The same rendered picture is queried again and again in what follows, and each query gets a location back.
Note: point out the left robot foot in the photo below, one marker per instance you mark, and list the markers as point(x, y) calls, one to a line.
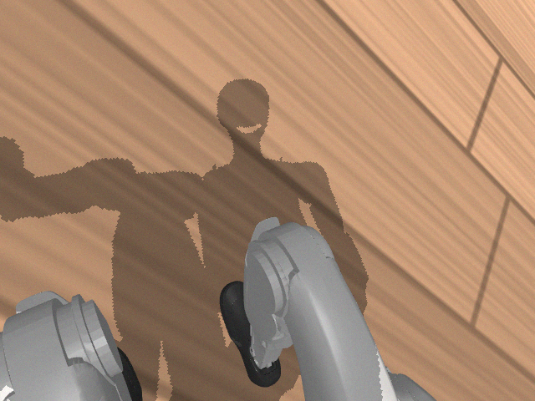
point(130, 377)

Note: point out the right robot hand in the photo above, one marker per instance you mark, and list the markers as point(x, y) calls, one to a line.
point(408, 390)

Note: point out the right robot foot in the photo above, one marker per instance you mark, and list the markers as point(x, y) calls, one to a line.
point(238, 327)

